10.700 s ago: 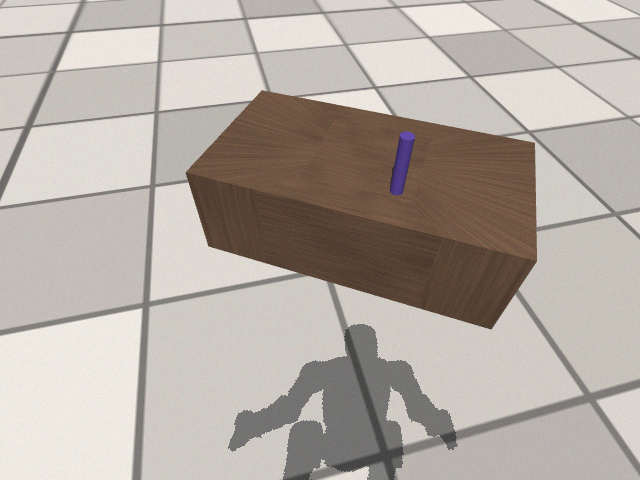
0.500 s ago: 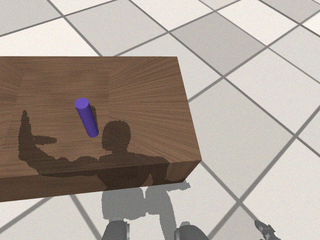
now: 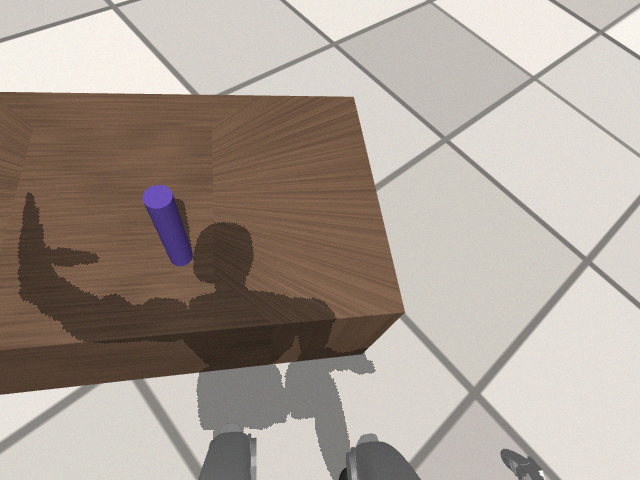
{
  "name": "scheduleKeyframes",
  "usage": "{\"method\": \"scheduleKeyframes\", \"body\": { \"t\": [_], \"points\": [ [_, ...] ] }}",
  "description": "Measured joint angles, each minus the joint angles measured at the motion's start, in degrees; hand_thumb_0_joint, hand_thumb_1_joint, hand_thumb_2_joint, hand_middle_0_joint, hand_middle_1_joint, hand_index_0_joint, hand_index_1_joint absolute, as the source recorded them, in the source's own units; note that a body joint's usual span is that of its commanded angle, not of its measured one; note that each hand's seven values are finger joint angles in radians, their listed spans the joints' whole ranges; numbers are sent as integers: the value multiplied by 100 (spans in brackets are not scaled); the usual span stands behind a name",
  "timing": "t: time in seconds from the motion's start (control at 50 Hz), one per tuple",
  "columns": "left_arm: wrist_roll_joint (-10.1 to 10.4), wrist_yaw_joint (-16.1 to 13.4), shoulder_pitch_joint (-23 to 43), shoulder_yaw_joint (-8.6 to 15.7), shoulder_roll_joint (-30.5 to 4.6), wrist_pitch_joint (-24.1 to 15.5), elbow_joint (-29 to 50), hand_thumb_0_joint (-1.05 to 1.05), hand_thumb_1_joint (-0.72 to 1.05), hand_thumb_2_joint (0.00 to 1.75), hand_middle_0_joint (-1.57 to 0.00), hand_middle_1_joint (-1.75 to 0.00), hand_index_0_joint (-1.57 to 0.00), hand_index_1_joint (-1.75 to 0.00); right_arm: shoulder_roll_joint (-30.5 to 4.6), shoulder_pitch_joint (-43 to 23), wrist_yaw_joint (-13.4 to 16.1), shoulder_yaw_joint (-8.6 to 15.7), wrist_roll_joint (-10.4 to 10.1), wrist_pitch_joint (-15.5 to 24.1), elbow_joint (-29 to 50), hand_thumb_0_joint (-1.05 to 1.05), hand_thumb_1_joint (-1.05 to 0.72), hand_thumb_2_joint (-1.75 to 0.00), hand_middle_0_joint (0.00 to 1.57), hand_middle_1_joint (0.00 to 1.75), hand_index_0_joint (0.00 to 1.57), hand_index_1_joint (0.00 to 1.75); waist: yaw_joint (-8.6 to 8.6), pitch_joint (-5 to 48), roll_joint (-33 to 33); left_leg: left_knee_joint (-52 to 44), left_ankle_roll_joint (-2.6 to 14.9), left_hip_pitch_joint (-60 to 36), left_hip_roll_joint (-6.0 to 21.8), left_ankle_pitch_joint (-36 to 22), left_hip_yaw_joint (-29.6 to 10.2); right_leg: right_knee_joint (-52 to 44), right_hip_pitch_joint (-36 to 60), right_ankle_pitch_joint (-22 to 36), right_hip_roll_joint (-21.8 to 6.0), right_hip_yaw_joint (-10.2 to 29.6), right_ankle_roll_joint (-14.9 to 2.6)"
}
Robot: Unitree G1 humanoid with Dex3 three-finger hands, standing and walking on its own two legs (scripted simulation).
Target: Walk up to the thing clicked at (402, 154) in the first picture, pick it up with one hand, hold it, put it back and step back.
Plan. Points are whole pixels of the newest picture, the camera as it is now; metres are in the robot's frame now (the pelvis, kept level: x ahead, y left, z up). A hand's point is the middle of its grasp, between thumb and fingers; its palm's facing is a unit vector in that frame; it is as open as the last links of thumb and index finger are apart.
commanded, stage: go down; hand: left
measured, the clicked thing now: (171, 230) +0.53 +0.23 -0.20
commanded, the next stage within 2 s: none
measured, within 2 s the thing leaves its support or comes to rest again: neither
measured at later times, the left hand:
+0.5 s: hand out of the picture +0.40 +0.42 +0.06, palm faces +0.31 -0.95 -0.03, open 17.2 cm
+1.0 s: hand out of the picture +0.42 +0.42 +0.07, palm faces +0.31 -0.95 -0.02, open 17.2 cm
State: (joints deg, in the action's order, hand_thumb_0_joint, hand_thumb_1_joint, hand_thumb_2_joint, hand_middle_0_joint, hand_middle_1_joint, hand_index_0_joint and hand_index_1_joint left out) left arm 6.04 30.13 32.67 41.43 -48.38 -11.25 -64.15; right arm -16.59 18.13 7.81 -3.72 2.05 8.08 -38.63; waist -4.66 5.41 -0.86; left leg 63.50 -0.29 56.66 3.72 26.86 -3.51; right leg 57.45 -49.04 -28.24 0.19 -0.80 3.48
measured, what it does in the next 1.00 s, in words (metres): stands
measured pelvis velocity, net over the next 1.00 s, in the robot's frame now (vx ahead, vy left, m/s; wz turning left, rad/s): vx -0.01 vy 0.00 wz -0.01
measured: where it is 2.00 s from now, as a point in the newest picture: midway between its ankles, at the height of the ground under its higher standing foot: outside the picture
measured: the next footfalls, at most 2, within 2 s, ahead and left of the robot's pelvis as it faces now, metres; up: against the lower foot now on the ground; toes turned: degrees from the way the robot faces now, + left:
none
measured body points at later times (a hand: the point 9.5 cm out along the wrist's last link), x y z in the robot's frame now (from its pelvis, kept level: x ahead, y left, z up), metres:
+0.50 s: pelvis -0.01 +0.00 -0.01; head +0.13 +0.06 +0.41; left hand +0.38 +0.47 +0.06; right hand +0.06 -0.28 -0.10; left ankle +0.03 +0.11 -0.66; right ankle -0.01 -0.17 -0.66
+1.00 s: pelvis -0.01 +0.00 -0.02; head +0.14 +0.06 +0.40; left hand +0.39 +0.47 +0.07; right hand +0.06 -0.27 -0.10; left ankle +0.03 +0.11 -0.66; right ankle -0.01 -0.17 -0.66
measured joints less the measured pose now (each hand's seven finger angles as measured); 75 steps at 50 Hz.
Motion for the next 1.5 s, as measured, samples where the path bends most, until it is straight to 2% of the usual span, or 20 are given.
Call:
{"method": "scheduleKeyframes", "body": {
  "t": [0.1,0.3,0.44,0.68,1.3,1.5],
  "points": [
    [-35,-1,197,55,-90,-76,-33,-1,-42,7,-4,0,-3,-1,34,-45,7,-32,34,-6,-13,1,-89,-90,21,30,21,30,-29,-16,-67,49,-8,69,-11,-6,-34,51,-55,-8,-4,-30,-7],
    [-63,54,575,5,-366,-116,-266,-1,-44,6,-5,0,-3,-1,-38,-61,4,-69,59,-12,74,1,-89,-90,21,30,21,30,-109,-38,-48,176,-5,299,-4,-11,-78,145,-257,3,14,-62,-18],
    [-37,81,686,114,-471,-154,-352,-1,-44,5,-5,0,-4,-1,-45,-19,-8,-133,64,-43,85,1,-89,-90,21,30,21,30,-164,-48,-31,262,6,436,6,18,-78,218,-390,-16,25,-55,3],
    [-43,125,822,219,-585,-186,-330,-1,-43,6,-5,-1,-4,-2,-12,29,-35,-184,83,-95,72,1,-89,-90,21,30,21,30,-196,-36,-35,376,3,595,-1,70,-112,311,-526,-68,26,-82,0],
    [-77,203,1399,301,-1016,-227,-571,-1,-45,5,-5,-2,-4,-3,-64,-6,-57,-289,96,-160,169,1,-89,-90,21,30,21,30,-329,-36,-25,610,-12,951,15,124,-183,526,-857,-127,59,-129,-11],
    [2,219,1451,249,-966,-210,-453,-1,-45,5,-5,-2,-4,-3,-45,6,-73,-302,73,-183,175,1,-89,-90,21,30,21,30,-324,-35,-15,609,7,953,12,135,-178,492,-845,-119,58,-124,1]
  ]
}}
